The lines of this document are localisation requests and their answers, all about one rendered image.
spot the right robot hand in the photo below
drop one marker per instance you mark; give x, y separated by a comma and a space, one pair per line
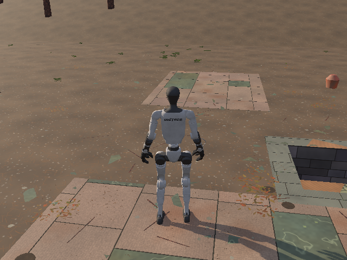
196, 152

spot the robot right forearm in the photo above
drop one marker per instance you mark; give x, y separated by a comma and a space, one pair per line
198, 143

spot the robot right thigh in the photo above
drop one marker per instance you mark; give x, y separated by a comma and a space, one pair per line
186, 159

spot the left robot hand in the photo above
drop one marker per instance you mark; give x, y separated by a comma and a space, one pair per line
146, 155

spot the right robot upper arm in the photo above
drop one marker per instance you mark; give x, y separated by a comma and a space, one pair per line
192, 123

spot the left robot foot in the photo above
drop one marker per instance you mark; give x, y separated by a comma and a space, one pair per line
160, 219

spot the robot left forearm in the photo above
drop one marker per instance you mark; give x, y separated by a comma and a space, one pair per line
147, 144

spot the left robot upper arm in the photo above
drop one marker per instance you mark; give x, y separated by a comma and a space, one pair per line
153, 124

